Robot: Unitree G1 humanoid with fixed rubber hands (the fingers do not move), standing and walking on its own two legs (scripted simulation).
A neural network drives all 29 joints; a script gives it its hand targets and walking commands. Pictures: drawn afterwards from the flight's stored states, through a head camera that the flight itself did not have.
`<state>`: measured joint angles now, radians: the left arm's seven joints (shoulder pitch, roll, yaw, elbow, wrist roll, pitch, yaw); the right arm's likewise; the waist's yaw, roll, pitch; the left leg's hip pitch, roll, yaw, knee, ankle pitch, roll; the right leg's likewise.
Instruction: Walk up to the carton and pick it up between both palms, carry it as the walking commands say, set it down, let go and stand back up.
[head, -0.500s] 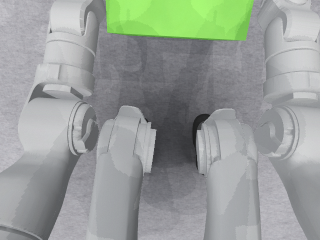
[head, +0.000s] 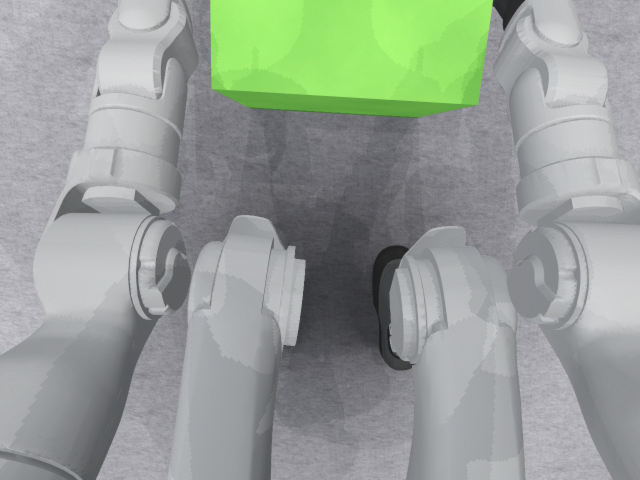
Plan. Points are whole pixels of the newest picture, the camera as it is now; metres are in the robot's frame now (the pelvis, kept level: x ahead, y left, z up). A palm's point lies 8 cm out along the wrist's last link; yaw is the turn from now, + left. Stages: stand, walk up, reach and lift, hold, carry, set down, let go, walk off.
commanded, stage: set down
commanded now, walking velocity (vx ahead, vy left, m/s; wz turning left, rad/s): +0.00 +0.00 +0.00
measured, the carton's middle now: out of the picture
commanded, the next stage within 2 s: none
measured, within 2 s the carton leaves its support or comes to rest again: neither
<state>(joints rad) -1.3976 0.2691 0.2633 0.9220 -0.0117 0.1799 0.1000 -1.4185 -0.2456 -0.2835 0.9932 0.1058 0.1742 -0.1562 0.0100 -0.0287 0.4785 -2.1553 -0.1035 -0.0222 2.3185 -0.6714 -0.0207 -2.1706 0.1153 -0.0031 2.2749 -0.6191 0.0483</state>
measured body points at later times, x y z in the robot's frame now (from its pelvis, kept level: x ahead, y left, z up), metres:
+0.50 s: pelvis +0.01 +0.00 +0.00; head +0.36 +0.02 +0.27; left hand +0.55 +0.18 -0.17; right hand +0.55 -0.15 -0.16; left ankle +0.10 +0.11 -0.32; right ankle +0.11 -0.12 -0.32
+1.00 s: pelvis +0.01 +0.00 -0.01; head +0.36 +0.03 +0.26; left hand +0.55 +0.19 -0.17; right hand +0.55 -0.15 -0.17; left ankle +0.10 +0.11 -0.32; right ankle +0.11 -0.12 -0.32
